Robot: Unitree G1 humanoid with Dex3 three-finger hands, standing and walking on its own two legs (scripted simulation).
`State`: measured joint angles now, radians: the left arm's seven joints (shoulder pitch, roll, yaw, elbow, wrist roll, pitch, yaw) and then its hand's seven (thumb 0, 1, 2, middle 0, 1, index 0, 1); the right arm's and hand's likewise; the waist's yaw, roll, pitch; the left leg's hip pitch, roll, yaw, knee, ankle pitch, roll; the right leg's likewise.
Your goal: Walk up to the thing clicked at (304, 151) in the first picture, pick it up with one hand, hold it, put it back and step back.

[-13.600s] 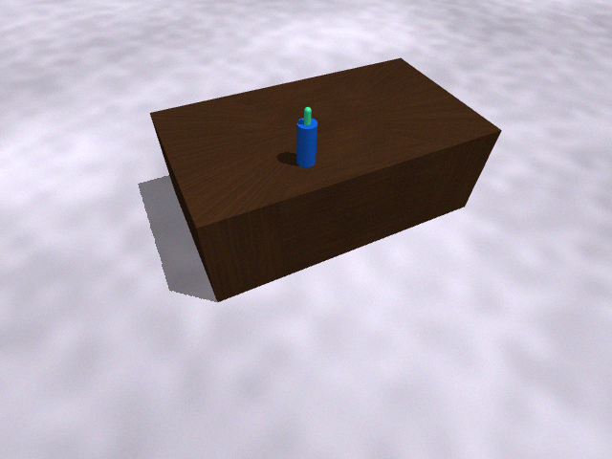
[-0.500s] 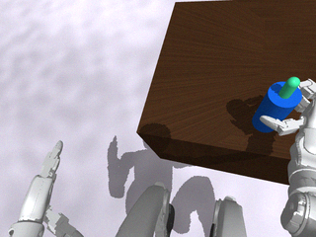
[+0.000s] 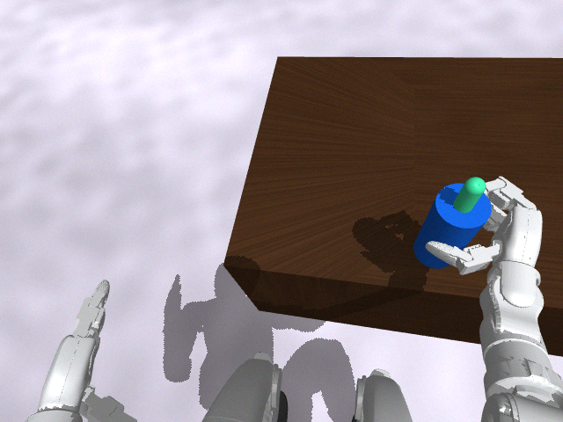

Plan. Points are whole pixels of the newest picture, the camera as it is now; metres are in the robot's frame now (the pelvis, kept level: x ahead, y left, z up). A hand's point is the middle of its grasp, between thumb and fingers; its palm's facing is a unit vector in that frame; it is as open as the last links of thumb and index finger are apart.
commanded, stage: lift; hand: right
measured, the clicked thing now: (452, 221) +0.41 -0.18 -0.01
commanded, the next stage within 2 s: hold in 1.00 s
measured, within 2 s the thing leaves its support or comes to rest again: neither
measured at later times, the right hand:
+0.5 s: hand (482, 238) +0.36 -0.19 +0.04, palm faces +0.21 +0.98 -0.04, open 10.2 cm
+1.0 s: hand (488, 235) +0.35 -0.18 +0.08, palm faces +0.21 +0.98 -0.03, open 10.2 cm
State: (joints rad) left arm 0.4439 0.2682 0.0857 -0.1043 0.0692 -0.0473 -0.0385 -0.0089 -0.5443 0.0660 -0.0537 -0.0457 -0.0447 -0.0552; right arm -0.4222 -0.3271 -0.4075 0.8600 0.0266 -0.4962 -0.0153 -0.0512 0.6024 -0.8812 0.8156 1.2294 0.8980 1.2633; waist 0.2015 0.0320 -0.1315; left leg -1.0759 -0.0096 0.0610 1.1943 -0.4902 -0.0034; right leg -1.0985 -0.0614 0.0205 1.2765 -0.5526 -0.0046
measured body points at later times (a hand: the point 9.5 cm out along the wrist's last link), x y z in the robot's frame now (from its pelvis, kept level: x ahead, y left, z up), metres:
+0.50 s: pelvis +0.01 +0.00 +0.04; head +0.08 -0.03 +0.48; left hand +0.17 +0.26 +0.03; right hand +0.35 -0.24 +0.05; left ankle +0.04 +0.13 -0.63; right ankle +0.03 -0.11 -0.63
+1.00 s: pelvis +0.01 +0.00 +0.06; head +0.07 -0.02 +0.51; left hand +0.18 +0.26 +0.04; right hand +0.33 -0.24 +0.08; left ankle +0.04 +0.13 -0.63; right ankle +0.03 -0.11 -0.63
